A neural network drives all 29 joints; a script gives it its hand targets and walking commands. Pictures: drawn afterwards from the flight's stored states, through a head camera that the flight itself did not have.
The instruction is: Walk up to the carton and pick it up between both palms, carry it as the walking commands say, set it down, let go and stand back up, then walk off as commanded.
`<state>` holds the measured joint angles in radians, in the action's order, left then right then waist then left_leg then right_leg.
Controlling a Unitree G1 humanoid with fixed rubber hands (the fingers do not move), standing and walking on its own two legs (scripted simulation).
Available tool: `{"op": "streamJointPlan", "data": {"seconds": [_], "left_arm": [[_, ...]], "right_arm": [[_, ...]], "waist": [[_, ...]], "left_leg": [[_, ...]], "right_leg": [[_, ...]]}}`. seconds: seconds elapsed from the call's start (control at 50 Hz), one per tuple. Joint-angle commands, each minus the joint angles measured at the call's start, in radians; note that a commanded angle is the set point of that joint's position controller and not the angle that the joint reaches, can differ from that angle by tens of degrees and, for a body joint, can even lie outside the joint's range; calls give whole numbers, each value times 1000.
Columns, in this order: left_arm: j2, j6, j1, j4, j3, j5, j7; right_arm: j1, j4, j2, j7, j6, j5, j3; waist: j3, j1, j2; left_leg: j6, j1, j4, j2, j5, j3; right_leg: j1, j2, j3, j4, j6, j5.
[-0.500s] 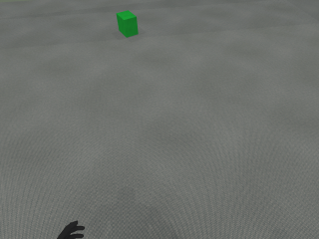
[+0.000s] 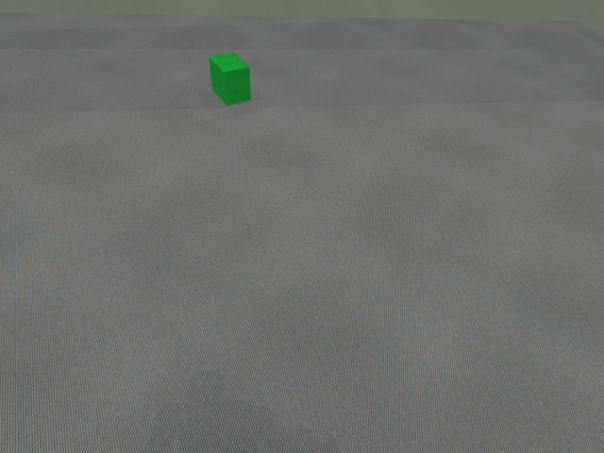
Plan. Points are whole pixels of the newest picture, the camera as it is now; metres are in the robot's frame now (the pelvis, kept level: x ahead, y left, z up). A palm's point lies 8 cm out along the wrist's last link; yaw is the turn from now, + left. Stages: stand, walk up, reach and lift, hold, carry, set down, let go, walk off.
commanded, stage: walk up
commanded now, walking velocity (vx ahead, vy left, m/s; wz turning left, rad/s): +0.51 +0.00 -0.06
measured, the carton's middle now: (230, 78) +2.33 +0.49 -0.67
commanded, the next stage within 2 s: none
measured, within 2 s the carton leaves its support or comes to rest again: neither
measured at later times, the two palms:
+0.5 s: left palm (181, 393) +0.24 +0.18 -0.12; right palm (495, 328) +0.38 -0.34 -0.11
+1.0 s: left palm (212, 210) +0.62 +0.21 -0.12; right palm (471, 285) +0.46 -0.32 -0.11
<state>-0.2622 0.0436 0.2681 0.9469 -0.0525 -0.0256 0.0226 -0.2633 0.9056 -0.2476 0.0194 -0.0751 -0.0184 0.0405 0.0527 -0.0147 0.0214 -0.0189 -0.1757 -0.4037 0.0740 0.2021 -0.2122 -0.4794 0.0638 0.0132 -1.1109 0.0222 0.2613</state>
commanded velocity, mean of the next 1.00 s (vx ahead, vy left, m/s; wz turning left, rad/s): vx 0.50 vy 0.00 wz -0.03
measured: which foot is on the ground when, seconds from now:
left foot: down 0.00-0.26, up 0.28-0.70, down 0.72-1.00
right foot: up 0.00-0.24, down 0.26-0.74, up 0.76-1.00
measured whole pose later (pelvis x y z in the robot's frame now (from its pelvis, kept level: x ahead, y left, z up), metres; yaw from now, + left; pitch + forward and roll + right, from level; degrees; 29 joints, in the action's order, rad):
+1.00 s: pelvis +0.49 -0.04 +0.00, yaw -1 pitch -1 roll -1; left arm -0.28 0.03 0.15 0.88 -0.05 -0.03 0.05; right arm -0.39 0.95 -0.27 0.02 -0.08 -0.02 0.06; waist 0.07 0.06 0.02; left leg -0.02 -0.07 -0.32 0.05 0.23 -0.16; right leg -0.56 0.11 0.02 -0.83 0.06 0.11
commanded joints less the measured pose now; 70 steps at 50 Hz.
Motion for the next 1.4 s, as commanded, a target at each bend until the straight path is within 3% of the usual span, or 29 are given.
{"op": "streamJointPlan", "data": {"seconds": [0.0, 0.06, 0.16, 0.2, 0.22, 0.24, 0.26, 0.28, 0.32, 0.36, 0.42, 0.62, 0.68, 0.7, 0.72, 0.74, 0.76, 0.82, 0.88, 0.96, 1.08, 1.12, 1.14, 1.16, 1.18, 1.2, 1.26, 1.32, 1.38], "left_arm": [[-8, -9, 3, -44, 4, -8, 21], [5, -14, -136, -92, 17, 1, 36], [-38, -14, -204, -119, 2, -6, 40], [-68, -11, -151, -118, -6, -9, 32], [-96, -4, -52, -91, -15, -12, 22], [-156, 8, 121, -37, -35, -24, 7], [-266, 17, 256, -10, -64, -41, -7], [-296, 4, 249, -10, -63, -19, -11], [-210, 13, 127, -48, -42, -17, -16], [-108, 32, 63, -54, -22, -2, -22], [-82, 55, 92, -42, -6, 6, -21], [-135, 35, 207, 8, -12, 12, -24], [-145, 28, 166, 12, -11, 22, -24], [-117, 29, 160, 4, -4, 22, -24], [-64, 38, 150, -29, 9, 25, -23], [-55, 38, 132, -60, 5, 16, -20], [-96, 33, 95, -59, -11, 3, -22], [-41, 16, 81, -52, -4, -8, -5], [-20, -5, 50, -56, -5, -16, 14], [5, -16, -130, -117, 12, -6, 34], [-35, -14, -230, -155, 3, -8, 37], [-61, -8, -172, -152, -4, -11, 28], [-87, 1, -66, -121, -13, -14, 19], [-153, 13, 107, -69, -36, -28, 4], [-264, 21, 239, -43, -65, -46, -9], [-295, 7, 253, -31, -63, -24, -12], [-139, 23, 75, -72, -33, -16, -15], [-75, 48, 63, -71, -9, -1, -17], [-86, 55, 72, -59, -5, 0, -17]], "right_arm": [[-65, -20, -109, -2, -29, 10, 26], [-78, -20, -118, 0, -23, 1, 28], [-154, -13, -170, -9, -3, -1, 42], [-151, -12, -192, -12, 5, 3, 42], [-142, -13, -190, -9, 11, 7, 39], [-141, -24, -159, -3, 12, 10, 31], [-165, -61, -79, 2, 5, 20, 15], [-164, -80, -78, -5, 7, 9, 17], [-68, -91, -93, 3, 3, 7, 27], [-71, -78, -80, 9, 13, 1, 26], [-43, -78, -61, 20, 41, -8, 27], [258, -135, -35, 32, 40, 15, -6], [136, -102, -70, 15, 26, 8, 7], [1, -59, -127, 0, 16, -5, 28], [-153, -25, -245, -18, 10, -33, 68], [-234, -10, -326, -15, 16, -25, 93], [-175, -9, -277, -7, 24, -15, 77], [6, -51, -132, -6, 2, 4, 32], [-46, -31, -118, -1, -25, 12, 34], [-79, -25, -126, 1, -23, 1, 35], [-170, -5, -173, -12, -2, -6, 47], [-171, 1, -191, -17, 6, -1, 48], [-162, 0, -190, -14, 12, 5, 46], [-146, -18, -160, -9, 10, 6, 39], [-184, -52, -78, -2, 2, 18, 20], [-163, -72, -88, -8, 2, 7, 22], [-50, -78, -98, 5, 2, 1, 36], [-53, -69, -63, 23, 34, -16, 36], [39, -80, -44, 36, 49, -11, 26]], "waist": [[54, 25, -124], [79, 48, -171], [39, 68, -175], [-10, 33, -151], [-71, -20, -100], [-183, -91, 18], [-247, -126, 293], [-286, -98, 325], [-101, -71, 156], [-28, -7, 77], [-39, 19, 74], [49, -60, 82], [-38, 17, 32], [-125, 77, -52], [-239, 147, -252], [-267, 163, -345], [-186, 110, -197], [41, 3, -125], [26, 15, -112], [71, 46, -155], [45, 77, -165], [-16, 42, -132], [-84, -12, -87], [-199, -88, 3], [-288, -114, 250], [-328, -95, 303], [-52, -35, 93], [-34, 22, 81], [0, 12, 112]], "left_leg": [[-52, 36, 265, 234, -78, 187], [-35, -36, 268, 184, -78, 105], [-36, 63, 220, 239, -121, 144], [-16, 73, 127, 239, -187, 139], [6, 32, -22, 206, -213, 117], [36, -89, -293, 138, -157, 87], [68, -336, -598, 20, 241, 84], [53, -429, -774, 28, 368, 206], [52, -504, -820, 92, 225, 253], [77, -460, -752, 117, 95, 240], [101, -390, -698, 105, 62, 203], [80, -276, -225, 46, -10, 117], [34, -20, -74, 23, -20, 83], [-3, 211, -47, 41, -12, 122], [-81, 432, 46, 242, 144, 395], [-169, 500, 188, 437, 296, 710], [-167, 367, 197, 415, 354, 689], [-84, 89, 267, 266, 133, 403], [-81, 54, 255, 231, -65, 281], [-54, -32, 260, 170, -80, 169], [-64, 104, 218, 217, -228, 187], [-45, 127, 112, 210, -301, 177], [-24, 88, -43, 175, -331, 149], [9, -70, -296, 126, -265, 126], [43, -315, -582, 7, 160, 114], [29, -424, -753, 8, 347, 227], [44, -498, -754, 100, 130, 267], [83, -402, -691, 95, 52, 215], [90, -345, -538, 85, -2, 185]], "right_leg": [[-107, 53, -11, 142, 31, -116], [15, 20, 57, 389, 22, -198], [58, 18, 57, 523, -7, -136], [154, 11, 55, 572, -26, -95], [294, 6, 52, 626, -51, -96], [516, 56, -31, 663, -89, -50], [674, 301, -420, 788, -150, 135], [679, 363, -563, 867, -192, 241], [531, 285, -419, 886, -178, 206], [417, 209, -254, 886, -153, -85], [360, 193, -150, 886, -149, -348], [375, 189, -110, 929, -169, -249], [319, 147, -49, 749, -137, -357], [206, 77, -2, 528, -103, -378], [-11, -31, 69, 207, -41, -187], [-218, -73, 29, -23, -31, 230], [-231, -9, -53, -134, -32, 192], [-213, 67, -65, -38, 11, 17], [-143, 66, -28, 62, 45, -74], [-24, 34, 36, 351, 40, -195], [21, 19, 46, 533, 8, -119], [125, 8, 46, 602, -16, -89], [274, 0, 54, 672, -42, -107], [517, 77, -51, 681, -88, -73], [696, 328, -427, 777, -153, 62], [722, 381, -565, 836, -191, 130], [468, 253, -327, 886, -147, 85], [344, 208, -156, 888, -128, -276], [287, 178, -77, 924, -119, -241]]}}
